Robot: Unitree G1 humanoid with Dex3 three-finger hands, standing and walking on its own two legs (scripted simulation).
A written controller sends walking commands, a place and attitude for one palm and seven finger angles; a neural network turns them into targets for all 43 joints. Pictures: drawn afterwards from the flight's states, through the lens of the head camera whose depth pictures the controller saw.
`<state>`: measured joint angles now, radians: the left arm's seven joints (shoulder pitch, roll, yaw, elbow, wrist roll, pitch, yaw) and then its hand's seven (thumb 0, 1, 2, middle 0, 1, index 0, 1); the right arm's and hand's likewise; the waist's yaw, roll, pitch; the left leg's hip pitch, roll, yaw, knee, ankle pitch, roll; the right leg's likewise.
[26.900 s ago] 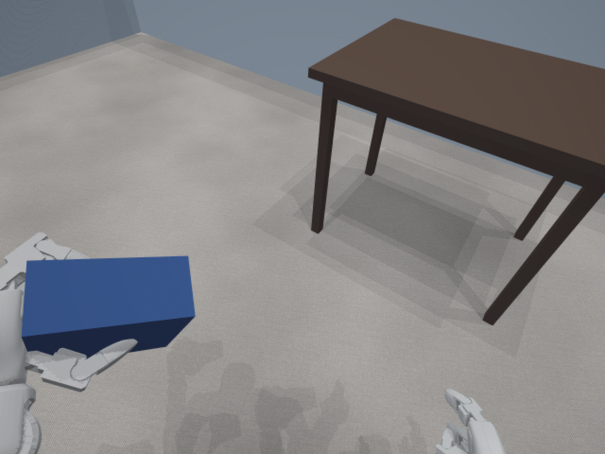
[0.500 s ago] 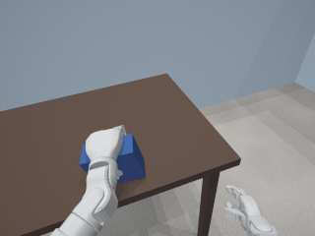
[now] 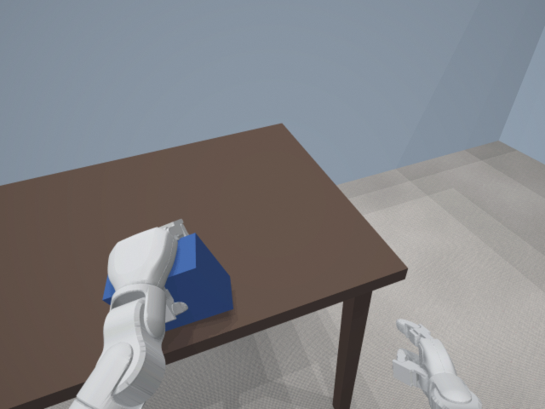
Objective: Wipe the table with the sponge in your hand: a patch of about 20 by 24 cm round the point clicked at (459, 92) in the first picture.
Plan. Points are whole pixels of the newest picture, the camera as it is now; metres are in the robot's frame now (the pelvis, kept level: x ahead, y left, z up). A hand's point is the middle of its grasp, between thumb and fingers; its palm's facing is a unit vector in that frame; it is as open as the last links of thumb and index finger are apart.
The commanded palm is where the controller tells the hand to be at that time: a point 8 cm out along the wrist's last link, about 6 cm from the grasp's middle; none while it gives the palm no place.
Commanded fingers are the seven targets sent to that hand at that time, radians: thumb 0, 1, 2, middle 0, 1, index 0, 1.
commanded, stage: slide back across to the middle lane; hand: left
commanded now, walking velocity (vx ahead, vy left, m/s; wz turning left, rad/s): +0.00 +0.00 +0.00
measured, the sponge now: (181, 293) +0.27 +0.19 +0.06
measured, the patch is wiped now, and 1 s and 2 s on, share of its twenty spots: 1.00 1.00 1.00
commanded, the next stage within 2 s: wipe forward along the middle lane in 0.18 s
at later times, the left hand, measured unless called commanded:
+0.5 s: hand (143, 281) +0.26 +0.23 +0.10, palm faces +0.06 -0.07 -1.00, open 10.0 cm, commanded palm +0.23 +0.24 +0.14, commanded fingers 0.00 0.10 1.30 -1.20 -1.60 -1.20 -1.60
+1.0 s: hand (142, 259) +0.30 +0.26 +0.09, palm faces -0.03 -0.03 -1.00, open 10.0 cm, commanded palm +0.29 +0.27 +0.12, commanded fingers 0.00 0.10 1.30 -1.20 -1.60 -1.20 -1.60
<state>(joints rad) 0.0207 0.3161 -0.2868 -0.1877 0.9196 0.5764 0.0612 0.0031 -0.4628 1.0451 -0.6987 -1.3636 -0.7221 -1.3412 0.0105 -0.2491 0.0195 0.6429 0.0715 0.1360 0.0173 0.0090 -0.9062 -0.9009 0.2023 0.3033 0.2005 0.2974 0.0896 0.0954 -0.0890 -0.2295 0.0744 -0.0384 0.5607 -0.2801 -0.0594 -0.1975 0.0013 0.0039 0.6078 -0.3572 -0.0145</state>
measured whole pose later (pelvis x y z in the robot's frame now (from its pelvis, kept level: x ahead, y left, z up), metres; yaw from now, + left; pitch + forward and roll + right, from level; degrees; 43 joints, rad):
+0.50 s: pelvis -0.01 -0.01 +0.00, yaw +1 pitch -3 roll +1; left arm -0.08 0.38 -0.24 0.03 0.98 0.52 0.02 -0.02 -0.48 1.05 -0.72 -1.35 -0.74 -1.33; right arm 0.04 -0.26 0.03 0.69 0.07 0.04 -0.05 0.01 -0.90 -0.90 0.20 0.30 0.20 0.30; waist 0.10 0.11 -0.07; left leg -0.25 0.07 -0.06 0.54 -0.25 -0.04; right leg -0.22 0.00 -0.01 0.61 -0.34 -0.02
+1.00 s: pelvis -0.01 -0.02 +0.00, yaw +2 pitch +1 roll +1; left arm -0.31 0.40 -0.14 0.39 0.97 0.36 0.01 -0.01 -0.52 1.07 -0.75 -1.33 -0.78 -1.31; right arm 0.12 -0.29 0.00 0.73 0.07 0.03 -0.08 0.01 -0.90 -0.90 0.20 0.30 0.20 0.30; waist 0.08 0.11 -0.09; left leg -0.33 0.08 -0.08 0.55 -0.24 -0.01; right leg -0.29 0.01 -0.04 0.62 -0.34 -0.04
